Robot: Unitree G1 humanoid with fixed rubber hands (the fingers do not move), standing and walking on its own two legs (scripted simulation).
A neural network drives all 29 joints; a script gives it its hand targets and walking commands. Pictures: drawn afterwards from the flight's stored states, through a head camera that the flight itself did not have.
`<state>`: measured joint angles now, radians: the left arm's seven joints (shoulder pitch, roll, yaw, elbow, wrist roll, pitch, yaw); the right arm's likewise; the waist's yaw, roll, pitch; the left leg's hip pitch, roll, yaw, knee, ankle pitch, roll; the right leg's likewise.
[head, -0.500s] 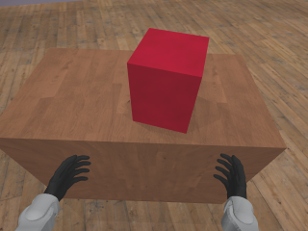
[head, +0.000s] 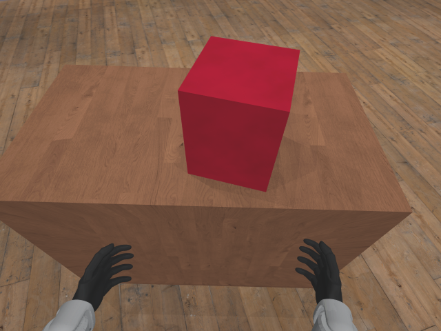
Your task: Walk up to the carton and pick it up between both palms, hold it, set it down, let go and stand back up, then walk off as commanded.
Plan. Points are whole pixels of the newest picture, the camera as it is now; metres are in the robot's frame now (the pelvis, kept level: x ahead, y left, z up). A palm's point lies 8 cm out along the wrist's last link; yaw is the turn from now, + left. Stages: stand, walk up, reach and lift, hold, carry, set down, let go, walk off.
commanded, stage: set down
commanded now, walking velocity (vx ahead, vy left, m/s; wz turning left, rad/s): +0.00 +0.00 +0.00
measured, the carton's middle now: (239, 116) +0.55 +0.00 +0.05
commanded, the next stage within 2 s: let go in 0.66 s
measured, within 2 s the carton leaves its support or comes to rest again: neither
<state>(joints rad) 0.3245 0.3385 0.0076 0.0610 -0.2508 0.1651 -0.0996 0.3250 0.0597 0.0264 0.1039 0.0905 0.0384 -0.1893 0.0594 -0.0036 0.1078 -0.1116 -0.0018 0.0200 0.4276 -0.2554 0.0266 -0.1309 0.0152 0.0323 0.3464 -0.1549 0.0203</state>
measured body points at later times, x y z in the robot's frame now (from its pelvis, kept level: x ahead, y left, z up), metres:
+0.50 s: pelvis -0.01 -0.02 +0.00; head +0.00 -0.02 +0.45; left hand +0.17 +0.22 -0.05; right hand +0.17 -0.20 -0.06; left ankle -0.01 +0.10 -0.74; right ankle +0.02 -0.13 -0.74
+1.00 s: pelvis +0.00 -0.02 +0.00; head +0.01 -0.02 +0.45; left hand +0.17 +0.22 -0.08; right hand +0.16 -0.21 -0.09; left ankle -0.01 +0.10 -0.74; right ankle +0.02 -0.13 -0.74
